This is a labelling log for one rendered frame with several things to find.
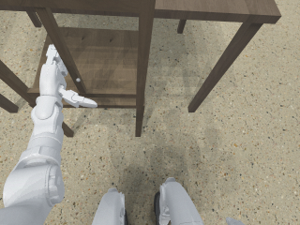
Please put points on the table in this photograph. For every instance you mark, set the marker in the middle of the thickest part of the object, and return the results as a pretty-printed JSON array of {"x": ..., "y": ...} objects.
[{"x": 251, "y": 13}]

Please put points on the robot left forearm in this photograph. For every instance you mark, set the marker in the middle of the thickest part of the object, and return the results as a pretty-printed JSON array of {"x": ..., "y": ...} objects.
[{"x": 46, "y": 141}]

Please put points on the right robot foot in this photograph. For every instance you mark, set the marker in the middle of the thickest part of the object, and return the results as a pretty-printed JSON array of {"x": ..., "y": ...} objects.
[{"x": 157, "y": 207}]

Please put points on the robot left upper arm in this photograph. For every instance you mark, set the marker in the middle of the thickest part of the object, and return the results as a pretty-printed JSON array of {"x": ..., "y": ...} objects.
[{"x": 31, "y": 193}]

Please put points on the left robot hand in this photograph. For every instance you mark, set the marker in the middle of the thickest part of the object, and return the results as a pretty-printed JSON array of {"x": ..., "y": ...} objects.
[{"x": 52, "y": 75}]

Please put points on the right robot thigh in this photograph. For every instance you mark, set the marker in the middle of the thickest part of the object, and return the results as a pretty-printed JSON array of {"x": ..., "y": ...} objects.
[{"x": 181, "y": 208}]

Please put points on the chair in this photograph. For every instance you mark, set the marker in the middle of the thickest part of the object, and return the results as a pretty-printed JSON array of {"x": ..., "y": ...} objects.
[{"x": 110, "y": 63}]

